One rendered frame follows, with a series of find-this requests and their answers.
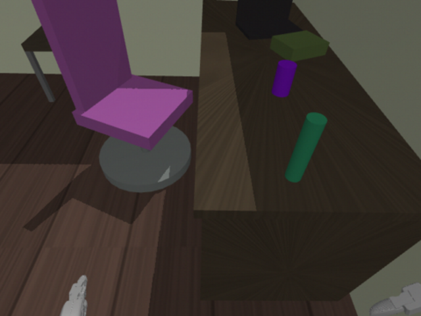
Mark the left robot hand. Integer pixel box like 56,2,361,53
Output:
60,275,87,316

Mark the desk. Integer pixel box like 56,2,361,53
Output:
193,0,421,301

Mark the right robot hand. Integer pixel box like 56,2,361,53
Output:
369,282,421,316

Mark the chair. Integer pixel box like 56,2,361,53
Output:
21,26,55,102

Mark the office chair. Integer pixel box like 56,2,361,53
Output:
31,0,193,193

